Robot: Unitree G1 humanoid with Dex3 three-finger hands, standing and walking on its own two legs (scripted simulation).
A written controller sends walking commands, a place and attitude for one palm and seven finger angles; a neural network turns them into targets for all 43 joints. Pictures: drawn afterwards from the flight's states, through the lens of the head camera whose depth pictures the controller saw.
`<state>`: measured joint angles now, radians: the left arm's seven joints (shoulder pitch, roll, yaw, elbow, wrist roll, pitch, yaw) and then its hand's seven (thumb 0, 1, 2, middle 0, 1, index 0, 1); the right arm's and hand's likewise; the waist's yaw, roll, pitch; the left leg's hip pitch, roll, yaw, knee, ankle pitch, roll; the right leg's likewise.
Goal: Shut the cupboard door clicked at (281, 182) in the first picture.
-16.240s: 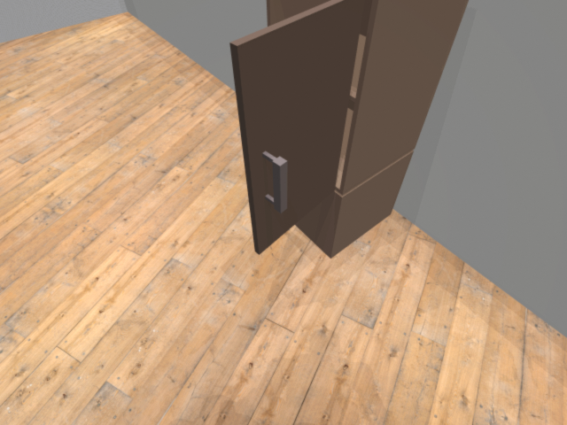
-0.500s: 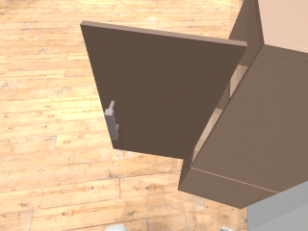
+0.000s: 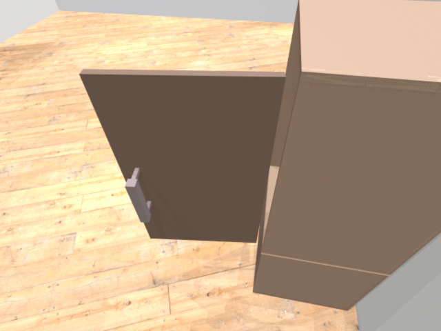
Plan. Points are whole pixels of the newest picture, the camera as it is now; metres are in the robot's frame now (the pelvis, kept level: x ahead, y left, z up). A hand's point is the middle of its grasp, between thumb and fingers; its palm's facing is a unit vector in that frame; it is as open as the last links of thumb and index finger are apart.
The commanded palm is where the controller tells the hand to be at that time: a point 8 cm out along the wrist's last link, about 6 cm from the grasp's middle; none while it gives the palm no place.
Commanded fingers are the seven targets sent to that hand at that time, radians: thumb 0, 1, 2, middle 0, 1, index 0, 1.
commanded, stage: come to a stop and stand still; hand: left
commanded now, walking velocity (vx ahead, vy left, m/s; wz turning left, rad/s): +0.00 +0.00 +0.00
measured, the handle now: (141, 195) +0.44 +0.22 -0.06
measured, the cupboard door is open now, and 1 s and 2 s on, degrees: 98 98 98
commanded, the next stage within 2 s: look again from close up in 0.46 s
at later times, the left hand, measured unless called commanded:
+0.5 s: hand out of the picture +0.00 +0.15 -0.17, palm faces +0.01 -0.98 -0.19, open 7.4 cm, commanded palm none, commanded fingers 0.00 0.90 0.90 -0.20 -0.30 -0.20 -0.30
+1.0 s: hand out of the picture +0.03 +0.16 -0.17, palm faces +0.01 -0.98 -0.19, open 7.4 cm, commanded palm none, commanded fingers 0.00 0.90 0.90 -0.20 -0.30 -0.20 -0.30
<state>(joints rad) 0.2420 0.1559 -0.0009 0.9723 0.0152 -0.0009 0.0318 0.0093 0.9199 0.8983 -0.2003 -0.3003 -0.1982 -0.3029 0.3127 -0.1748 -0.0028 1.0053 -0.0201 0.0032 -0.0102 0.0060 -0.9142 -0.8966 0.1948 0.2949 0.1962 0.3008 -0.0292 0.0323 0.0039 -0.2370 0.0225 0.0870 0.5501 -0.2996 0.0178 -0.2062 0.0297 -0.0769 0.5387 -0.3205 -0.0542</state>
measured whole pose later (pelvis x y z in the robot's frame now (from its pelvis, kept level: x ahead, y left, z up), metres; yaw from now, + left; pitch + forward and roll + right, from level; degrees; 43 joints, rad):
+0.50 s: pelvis +0.02 -0.01 +0.01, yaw +0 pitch -1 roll +1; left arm 0.33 0.14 -0.03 1.13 0.01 -0.02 0.04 0.01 0.91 0.90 -0.20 -0.30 -0.20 -0.30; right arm 0.27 -0.15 0.02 1.14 -0.01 -0.02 -0.03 0.01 -0.92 -0.90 0.20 0.30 0.20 0.30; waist 0.01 0.00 0.02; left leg -0.15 0.02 0.09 0.42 -0.26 0.00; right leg -0.13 0.04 -0.07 0.43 -0.29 -0.07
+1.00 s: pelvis +0.03 -0.01 +0.01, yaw +0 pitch +0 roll +1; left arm 0.29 0.15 -0.02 1.12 0.01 -0.02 0.04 0.01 0.91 0.90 -0.20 -0.30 -0.20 -0.30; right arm 0.26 -0.15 0.03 1.15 -0.01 -0.02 -0.04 0.01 -0.93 -0.90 0.20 0.30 0.20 0.30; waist 0.00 -0.01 0.02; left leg -0.13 0.01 0.10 0.40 -0.27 0.01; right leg -0.11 0.03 -0.06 0.42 -0.30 -0.06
